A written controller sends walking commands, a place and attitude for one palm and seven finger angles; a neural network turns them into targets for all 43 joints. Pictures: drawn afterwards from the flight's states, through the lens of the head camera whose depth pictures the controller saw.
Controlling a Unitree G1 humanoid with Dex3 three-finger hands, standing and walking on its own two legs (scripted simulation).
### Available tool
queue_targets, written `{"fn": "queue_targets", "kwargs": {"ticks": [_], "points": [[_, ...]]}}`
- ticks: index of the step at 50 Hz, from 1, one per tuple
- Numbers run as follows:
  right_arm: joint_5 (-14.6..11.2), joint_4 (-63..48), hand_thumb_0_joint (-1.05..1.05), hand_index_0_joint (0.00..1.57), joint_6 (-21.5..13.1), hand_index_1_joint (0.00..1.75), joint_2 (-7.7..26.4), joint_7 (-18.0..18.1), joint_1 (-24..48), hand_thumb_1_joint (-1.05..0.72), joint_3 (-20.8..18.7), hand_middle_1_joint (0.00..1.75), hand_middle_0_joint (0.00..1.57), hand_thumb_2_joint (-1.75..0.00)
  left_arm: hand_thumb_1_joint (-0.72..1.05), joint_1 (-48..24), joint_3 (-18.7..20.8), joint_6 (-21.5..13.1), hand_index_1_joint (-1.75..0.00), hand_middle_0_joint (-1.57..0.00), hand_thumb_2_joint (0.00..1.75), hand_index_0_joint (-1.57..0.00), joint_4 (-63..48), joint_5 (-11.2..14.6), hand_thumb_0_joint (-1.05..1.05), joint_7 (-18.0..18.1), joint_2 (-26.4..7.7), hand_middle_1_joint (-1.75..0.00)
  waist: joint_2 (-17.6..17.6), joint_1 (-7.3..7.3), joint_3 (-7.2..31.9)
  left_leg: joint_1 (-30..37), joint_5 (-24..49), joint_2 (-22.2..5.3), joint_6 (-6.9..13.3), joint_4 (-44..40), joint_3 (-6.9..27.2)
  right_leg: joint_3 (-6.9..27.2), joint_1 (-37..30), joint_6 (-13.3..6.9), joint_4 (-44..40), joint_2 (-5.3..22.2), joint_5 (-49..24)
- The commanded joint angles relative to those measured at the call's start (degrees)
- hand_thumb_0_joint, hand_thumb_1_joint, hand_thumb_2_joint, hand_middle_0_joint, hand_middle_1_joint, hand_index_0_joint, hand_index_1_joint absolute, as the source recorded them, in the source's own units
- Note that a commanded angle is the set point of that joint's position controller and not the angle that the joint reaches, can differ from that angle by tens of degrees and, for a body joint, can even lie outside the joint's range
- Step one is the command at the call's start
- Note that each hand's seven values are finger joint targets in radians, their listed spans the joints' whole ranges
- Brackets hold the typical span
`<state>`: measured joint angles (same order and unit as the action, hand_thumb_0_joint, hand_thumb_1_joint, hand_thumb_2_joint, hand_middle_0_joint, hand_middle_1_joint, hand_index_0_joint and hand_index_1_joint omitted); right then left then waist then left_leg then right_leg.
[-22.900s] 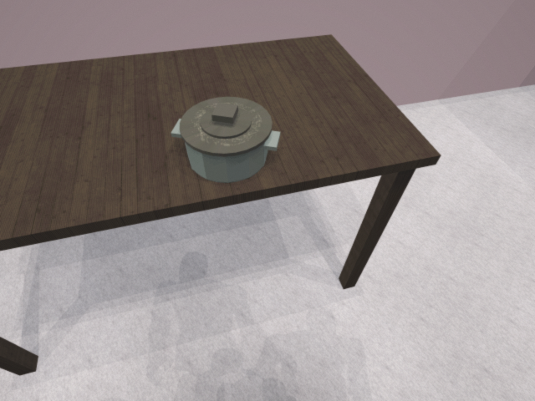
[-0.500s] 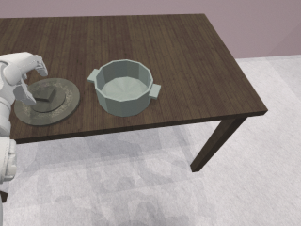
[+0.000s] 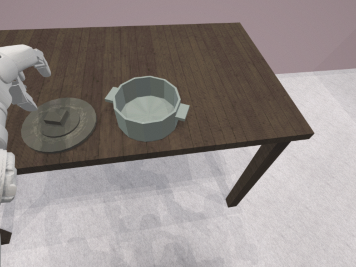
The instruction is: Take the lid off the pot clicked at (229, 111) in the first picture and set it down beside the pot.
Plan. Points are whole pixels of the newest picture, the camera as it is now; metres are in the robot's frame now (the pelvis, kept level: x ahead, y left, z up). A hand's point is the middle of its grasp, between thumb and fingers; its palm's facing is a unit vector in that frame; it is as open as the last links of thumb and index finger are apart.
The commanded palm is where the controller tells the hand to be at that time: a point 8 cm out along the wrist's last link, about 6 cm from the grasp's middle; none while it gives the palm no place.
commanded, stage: raise the empty hand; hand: left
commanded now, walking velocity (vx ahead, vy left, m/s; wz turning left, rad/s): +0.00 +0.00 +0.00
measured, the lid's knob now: (56, 116) +0.50 +0.30 +0.02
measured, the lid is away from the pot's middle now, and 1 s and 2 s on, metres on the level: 0.24 0.24 0.24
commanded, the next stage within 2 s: draw the hand back to the body in 0.20 s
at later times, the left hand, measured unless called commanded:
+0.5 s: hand (15, 87) +0.45 +0.32 +0.16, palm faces -0.35 -0.11 -0.93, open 11.0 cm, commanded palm +0.44 +0.31 +0.22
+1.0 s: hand (42, 89) +0.41 +0.24 +0.19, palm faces +0.25 -0.90 -0.35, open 11.0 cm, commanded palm +0.36 +0.29 +0.21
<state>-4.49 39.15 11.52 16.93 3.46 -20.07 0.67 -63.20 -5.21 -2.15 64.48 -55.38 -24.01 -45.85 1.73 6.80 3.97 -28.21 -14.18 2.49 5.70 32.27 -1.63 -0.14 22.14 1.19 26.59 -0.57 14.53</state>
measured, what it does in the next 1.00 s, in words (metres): stands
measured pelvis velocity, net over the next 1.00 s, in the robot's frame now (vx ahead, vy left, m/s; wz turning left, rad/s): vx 0.00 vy -0.02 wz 0.00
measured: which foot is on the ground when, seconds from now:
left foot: down 0.00-1.00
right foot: down 0.00-1.00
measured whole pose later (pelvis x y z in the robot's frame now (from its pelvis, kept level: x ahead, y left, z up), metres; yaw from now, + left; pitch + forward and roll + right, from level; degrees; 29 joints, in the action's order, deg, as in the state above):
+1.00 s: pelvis +0.00 -0.02 +0.01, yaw +0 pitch +1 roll -2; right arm -3.6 35.5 4.7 13.3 3.6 -13.1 4.3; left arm -35.4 12.3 -4.4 33.6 -2.5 -2.5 -29.7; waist -0.7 0.5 -0.7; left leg -13.8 -11.4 2.2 4.0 24.2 -1.6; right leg 0.3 8.6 -0.2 19.9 -1.0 12.2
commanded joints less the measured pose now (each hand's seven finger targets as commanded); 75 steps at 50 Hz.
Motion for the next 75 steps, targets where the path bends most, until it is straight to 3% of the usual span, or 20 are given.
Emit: {"fn": "queue_targets", "kwargs": {"ticks": [1, 5, 9, 12, 15, 17, 23, 28, 30, 37, 39, 40, 41, 44, 49, 53, 58, 65, 68, 75], "points": [[0.4, -4.0, 0.00, 0.20, -0.5, 0.30, 10.9, 1.1, -3.3, -0.90, -3.4, 0.30, 0.20, -0.90, -0.03, -28.4, 4.0, 0.0, -0.83, -0.36, 0.69, -0.36, -11.7, 0.1, 0.00, 1.3, -17.3, -0.83, 4.5, 0.06, 19.9, 23.7, 20.5, -1.2, -1.5, -2.6, 4.6, -2.0, 2.7, -3.3, -3.2, -3.8, -10.0], [0.5, -4.0, 0.00, 0.20, -0.7, 0.30, 10.7, 0.8, -3.4, -0.90, -3.7, 0.30, 0.20, -0.90, -0.03, -32.0, 2.9, -0.3, -0.83, -0.36, 0.69, -0.36, -15.6, 0.4, 0.00, 0.5, -15.8, -0.83, 8.2, 0.09, 22.0, 28.5, 25.7, -1.5, -2.0, -2.3, 5.6, -2.4, 4.0, -3.5, -3.6, -4.0, -10.3], [0.4, -3.4, 0.00, 0.20, -0.5, 0.30, 11.0, 0.7, -3.5, -0.90, -3.4, 0.30, 0.20, -0.90, -0.03, -25.3, 3.6, 0.4, -0.83, -0.36, 0.69, -0.36, -8.1, 0.7, 0.00, -0.3, -16.4, -0.83, 2.6, -0.10, 17.1, 22.2, 19.2, -1.0, -1.5, -3.2, 4.3, -2.2, 2.2, -3.3, -3.5, -3.9, -10.0], [0.5, -3.8, 0.00, 0.20, -0.1, 0.30, 10.6, 0.5, -2.8, -0.90, -3.5, 0.30, 0.20, -0.90, -0.03, -29.6, 1.5, -0.1, -0.83, -0.36, 0.69, -0.36, -12.8, 0.2, 0.00, -0.5, -14.8, -0.83, 5.8, 0.24, 19.8, 25.1, 23.3, -1.1, -1.5, -2.3, 4.5, -2.1, 2.8, -3.3, -3.4, -3.8, -11.1], [0.5, -3.8, 0.00, 0.20, -0.2, 0.30, 11.1, 0.8, -3.0, -0.90, -3.4, 0.30, 0.20, -0.90, -0.03, -27.3, 6.0, -0.8, -0.83, -0.36, 0.69, -0.36, -11.5, 0.6, 0.00, -0.6, -19.9, -0.83, 3.8, -0.31, 20.0, 23.8, 22.7, -1.0, -1.0, -2.5, 3.9, -2.0, 1.0, -3.3, -3.4, -3.7, -12.0], [0.3, -4.1, 0.00, 0.20, 0.1, 0.30, 10.6, 0.7, -2.3, -0.90, -3.4, 0.30, 0.20, -0.90, -0.03, -26.5, 3.0, -0.7, -0.83, -0.36, 0.69, -0.36, -11.4, 0.9, 0.00, -0.7, -16.3, -0.83, 3.8, 0.02, 18.1, 22.7, 20.7, -1.1, -1.2, -2.9, 4.0, -2.2, 1.9, -3.2, -3.5, -3.6, -10.8], [0.5, -6.6, 0.00, 0.20, 1.0, 0.30, 9.9, -0.3, -0.9, -0.90, -4.0, 0.30, 0.20, -0.90, -0.03, -22.2, 8.1, -1.9, -0.83, -0.36, 0.69, -0.36, -22.5, 1.8, 0.00, 0.1, -19.1, -0.83, 8.8, -1.56, 24.2, 29.9, 31.0, -1.7, -1.7, -2.0, 5.8, -2.3, 1.2, -3.5, -3.4, -3.7, -11.8], [0.0, -7.4, 0.00, 0.20, 1.6, 0.30, 9.7, -1.2, 1.5, -0.90, -3.4, 0.30, 0.20, -0.90, -0.03, -15.7, 5.2, 0.6, -0.83, -0.36, 0.69, -0.36, -22.2, 3.6, 0.00, -0.2, -14.2, -0.83, 5.5, -1.61, 17.7, 26.2, 25.2, -1.7, -1.4, -3.7, 5.7, -2.6, 1.3, -3.3, -4.2, -3.6, -9.4], [0.1, -8.5, 0.00, 0.20, 1.4, 0.30, 10.2, -1.1, 2.9, -0.90, -3.4, 0.30, 0.20, -0.90, -0.03, -16.9, 10.3, 0.2, -0.83, -0.36, 0.69, -0.36, -30.4, 3.7, 0.00, 0.5, -20.1, -0.83, 7.0, -2.99, 22.5, 28.6, 26.8, -1.7, -1.3, -4.1, 6.2, -2.5, -1.4, -3.7, -4.1, -3.4, -10.0], [-0.2, -9.5, 0.00, 0.20, 1.0, 0.30, 8.8, -1.8, 6.5, -0.90, -2.5, 0.30, 0.20, -0.90, -0.03, -5.7, 6.6, 2.9, -0.83, -0.36, 0.69, -0.36, -30.4, 5.7, 0.00, 0.5, -12.5, -0.83, 3.3, -3.62, 16.4, 25.4, 24.1, -1.6, -1.6, -5.5, 6.5, -2.8, -2.7, -3.5, -4.7, -3.1, -8.8], [-0.2, -10.2, 0.00, 0.20, 0.9, 0.30, 8.7, -1.9, 7.9, -0.90, -2.5, 0.30, 0.20, -0.90, -0.03, -7.6, 7.2, 3.6, -0.83, -0.36, 0.69, -0.36, -36.1, 5.8, 0.00, 0.6, -13.5, -0.83, 4.4, -3.92, 17.9, 26.6, 22.3, -1.5, -1.4, -6.2, 6.9, -2.7, -3.5, -3.7, -5.0, -3.0, -8.1], [-0.1, -13.6, 0.00, 0.20, -3.7, 0.30, 5.0, -0.7, 1.0, -0.90, -2.6, 0.30, 0.20, -0.90, -0.03, -14.2, 15.5, -2.3, -0.83, -0.36, 0.69, -0.36, -41.9, 40.7, 0.00, 9.9, 1.5, -0.83, 2.9, -1.05, 12.3, 37.1, 16.4, -7.0, -4.8, -9.0, 11.4, -3.2, 2.6, -4.4, -6.0, -2.1, -5.7], [0.2, -11.8, 0.00, 0.20, -4.9, 0.30, 6.9, 0.1, 4.8, -0.90, -1.3, 0.30, 0.20, -0.90, -0.03, -5.7, 14.4, -3.2, -0.83, -0.36, 0.69, -0.36, -35.7, 43.6, 0.00, 14.3, 1.5, -0.83, 1.4, -2.62, 9.6, 38.0, 10.1, -8.5, -4.8, -11.2, 14.0, -2.0, 3.0, -4.5, -6.9, -2.3, -1.3], [0.6, -10.7, 0.00, 0.20, -6.6, 0.30, 8.1, 1.6, 7.0, -0.90, -1.0, 0.30, 0.20, -0.90, -0.03, 0.3, 20.9, -4.5, -0.83, -0.36, 0.69, -0.36, -37.3, 53.1, 0.00, 21.1, 0.1, -0.83, -4.5, -4.29, 10.8, 30.1, 2.8, -5.5, -2.9, -12.6, 7.9, -0.7, -5.8, -4.2, -8.8, -1.9, -5.2], [1.9, -9.6, 0.00, 0.20, -10.7, 0.30, 7.4, 1.6, 9.5, -0.90, -0.8, 0.30, 0.20, -0.90, 0.06, 2.4, 27.4, -6.3, -0.78, -0.35, 0.71, -0.35, -49.9, 56.6, 0.00, 26.4, -2.2, -0.78, 10.6, -5.79, 13.5, 32.8, 11.1, -5.1, -5.2, -12.7, 6.3, -1.0, -10.3, -4.6, -9.6, -2.2, -8.6], [2.5, -9.2, 0.00, 0.20, -12.2, 0.30, 7.1, 0.9, 10.6, -0.90, -1.1, 0.30, 0.20, -0.90, 0.15, 14.6, 27.4, -5.3, -0.72, -0.33, 0.73, -0.33, -51.4, 58.4, 0.00, 27.4, 2.0, -0.72, 6.2, -6.26, 11.2, 30.2, 18.3, -4.9, -4.9, -11.7, 3.7, -1.1, -13.8, -4.0, -9.7, -2.5, -13.5], [2.5, -9.0, 0.00, 0.20, -13.5, 0.30, 7.4, 0.6, 12.1, -0.90, -1.8, 0.30, 0.20, -0.90, 0.27, 21.1, 29.5, -4.4, -0.66, -0.31, 0.76, -0.31, -57.8, 59.1, 0.00, 28.1, 1.7, -0.66, 3.2, -6.99, 12.6, 29.5, 23.8, -4.2, -3.9, -9.9, 1.3, -0.5, -16.9, -3.3, -9.3, -2.3, -20.1], [2.2, -8.6, 0.00, 0.20, -14.4, 0.30, 6.9, 0.7, 14.7, -0.90, -1.9, 0.30, 0.20, -0.90, 0.43, 27.1, 30.0, -3.4, -0.56, -0.28, 0.79, -0.28, -65.5, 59.7, 0.00, 28.7, 3.0, -0.56, 4.2, -7.46, 12.0, 28.9, 23.0, -3.1, -3.0, -8.9, -0.2, 0.6, -17.8, -2.3, -8.7, -1.5, -25.3], [2.1, -8.1, 0.00, 0.20, -14.0, 0.30, 6.6, 1.0, 15.6, -0.90, -1.7, 0.30, 0.20, -0.90, 0.50, 32.3, 30.0, -2.1, -0.52, -0.27, 0.81, -0.27, -62.3, 60.3, 0.00, 28.7, 4.4, -0.52, -1.4, -7.63, 8.5, 25.0, 17.5, -2.7, -2.8, -9.4, -0.8, 0.9, -17.8, -1.2, -8.4, -0.9, -25.7], [2.4, -8.9, 0.00, 0.20, -15.2, 0.30, 5.6, 1.1, 17.9, -0.90, -1.2, 0.30, 0.20, -0.90, 0.67, 37.2, 32.7, -3.0, -0.43, -0.24, 0.85, -0.24, -73.3, 60.6, 0.00, 29.3, 3.1, -0.43, 2.9, -8.69, 10.6, 26.9, 16.9, -2.1, -2.7, -9.3, -0.7, 1.3, -19.5, -1.0, -8.2, -0.4, -26.3]]}}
